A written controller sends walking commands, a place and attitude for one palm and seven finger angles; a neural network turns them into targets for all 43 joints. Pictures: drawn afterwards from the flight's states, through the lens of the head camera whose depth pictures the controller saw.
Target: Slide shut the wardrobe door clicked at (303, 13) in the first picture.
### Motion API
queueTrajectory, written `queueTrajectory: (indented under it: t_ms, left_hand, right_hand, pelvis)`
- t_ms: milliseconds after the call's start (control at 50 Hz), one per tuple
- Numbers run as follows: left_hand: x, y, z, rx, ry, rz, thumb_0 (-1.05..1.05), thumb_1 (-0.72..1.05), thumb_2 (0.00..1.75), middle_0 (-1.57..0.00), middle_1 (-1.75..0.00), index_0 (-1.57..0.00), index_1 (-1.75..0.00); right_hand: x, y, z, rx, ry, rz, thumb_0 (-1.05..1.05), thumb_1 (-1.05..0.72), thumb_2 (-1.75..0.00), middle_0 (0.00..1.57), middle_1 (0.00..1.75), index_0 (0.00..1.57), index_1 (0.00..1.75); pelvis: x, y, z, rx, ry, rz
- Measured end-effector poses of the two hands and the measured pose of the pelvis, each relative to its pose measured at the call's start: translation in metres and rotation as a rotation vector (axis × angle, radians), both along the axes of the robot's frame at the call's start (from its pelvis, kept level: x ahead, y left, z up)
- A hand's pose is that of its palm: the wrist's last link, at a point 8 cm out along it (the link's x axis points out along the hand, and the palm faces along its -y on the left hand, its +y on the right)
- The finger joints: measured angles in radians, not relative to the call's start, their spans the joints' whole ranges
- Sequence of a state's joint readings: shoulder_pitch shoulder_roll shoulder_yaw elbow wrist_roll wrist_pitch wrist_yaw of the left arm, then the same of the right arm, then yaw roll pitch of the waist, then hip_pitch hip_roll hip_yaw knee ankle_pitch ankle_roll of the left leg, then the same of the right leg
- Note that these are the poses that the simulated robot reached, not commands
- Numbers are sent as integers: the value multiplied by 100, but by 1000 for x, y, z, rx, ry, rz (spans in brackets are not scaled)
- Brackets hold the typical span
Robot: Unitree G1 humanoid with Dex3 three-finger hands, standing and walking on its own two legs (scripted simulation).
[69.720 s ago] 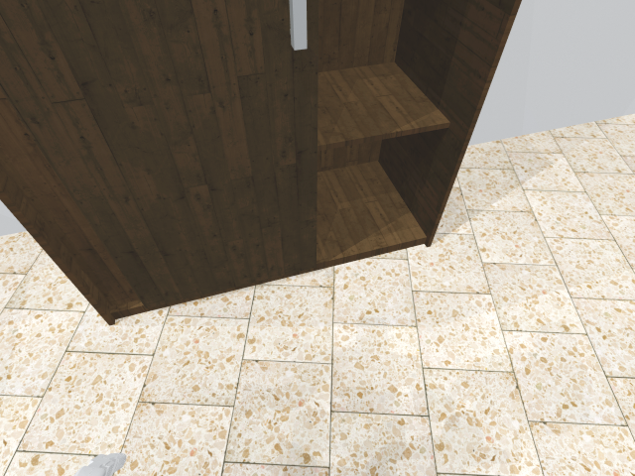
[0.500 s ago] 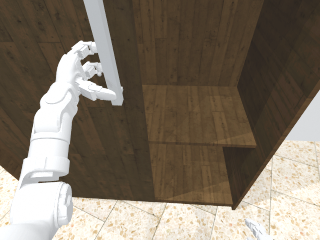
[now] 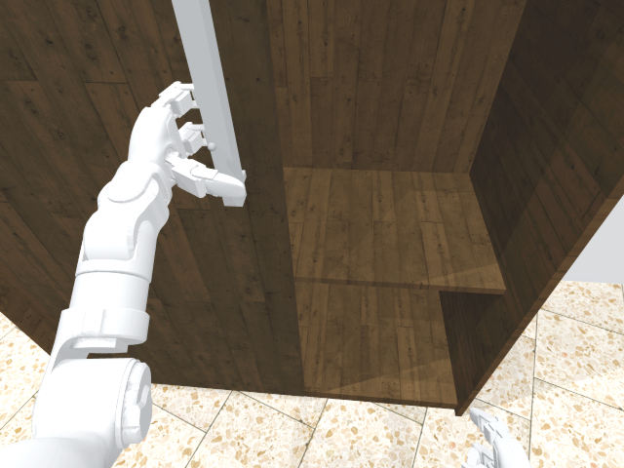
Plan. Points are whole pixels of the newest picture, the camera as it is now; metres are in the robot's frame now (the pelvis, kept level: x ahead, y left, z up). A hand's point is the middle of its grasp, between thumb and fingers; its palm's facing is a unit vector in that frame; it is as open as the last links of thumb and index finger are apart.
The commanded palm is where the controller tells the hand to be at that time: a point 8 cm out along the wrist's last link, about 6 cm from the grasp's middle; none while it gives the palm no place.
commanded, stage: slide the fingers in behind the handle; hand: left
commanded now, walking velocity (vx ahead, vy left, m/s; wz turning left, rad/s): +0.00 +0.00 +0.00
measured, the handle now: (219, 99) +0.47 +0.13 +0.27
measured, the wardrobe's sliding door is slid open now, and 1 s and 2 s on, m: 0.47 0.47 0.47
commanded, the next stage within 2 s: grip the handle and tug to test in 0.80 s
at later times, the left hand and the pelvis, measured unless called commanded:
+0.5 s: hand (227, 145) +0.41 +0.12 +0.24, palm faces -0.04 -1.00 -0.03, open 14.0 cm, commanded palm +0.39 +0.17 +0.24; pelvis +0.00 +0.00 +0.00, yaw +0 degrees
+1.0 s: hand (233, 143) +0.42 +0.11 +0.24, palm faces -0.02 -1.00 -0.03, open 13.9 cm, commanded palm +0.40 +0.16 +0.24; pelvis -0.01 +0.00 +0.00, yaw +0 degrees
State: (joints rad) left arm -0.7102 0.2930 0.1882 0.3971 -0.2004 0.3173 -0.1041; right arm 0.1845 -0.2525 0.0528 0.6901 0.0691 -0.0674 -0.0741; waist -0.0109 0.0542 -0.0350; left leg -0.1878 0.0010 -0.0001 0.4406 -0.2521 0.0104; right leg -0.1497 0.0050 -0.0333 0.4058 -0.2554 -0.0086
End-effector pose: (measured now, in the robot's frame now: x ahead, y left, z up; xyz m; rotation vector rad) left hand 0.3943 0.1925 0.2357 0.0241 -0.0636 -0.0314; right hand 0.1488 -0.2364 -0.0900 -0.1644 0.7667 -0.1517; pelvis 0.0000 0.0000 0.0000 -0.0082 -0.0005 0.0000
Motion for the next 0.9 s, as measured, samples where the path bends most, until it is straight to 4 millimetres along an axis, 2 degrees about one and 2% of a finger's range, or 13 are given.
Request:
queueTrajectory:
  t_ms: [300, 680, 900]
  left_hand:
    - [5, -11, -1, 1, 9, 2, -2, -50, 30, -31, -122, -30, -120]
    - [-2, -24, 3, 2, 1, 1, -2, -50, 30, -30, -120, -29, -120]
    - [0, -26, 2, 4, 9, 15, -2, -50, 30, -30, -120, -28, -120]
  right_hand:
    - [-11, 3, -9, 4, 54, 2, 1, -91, -90, 20, 30, 20, 30]
    - [-5, 7, -2, 18, 13, 7, 1, -91, -90, 20, 30, 20, 30]
    - [-11, 3, -5, 5, 40, 11, 1, -91, -90, 20, 30, 20, 30]
  pelvis:
    - [1, 2, 0, 0, 1, 5]
    - [-3, 2, 1, 2, -12, -6]
    - [-6, 0, 0, 2, -11, 4]
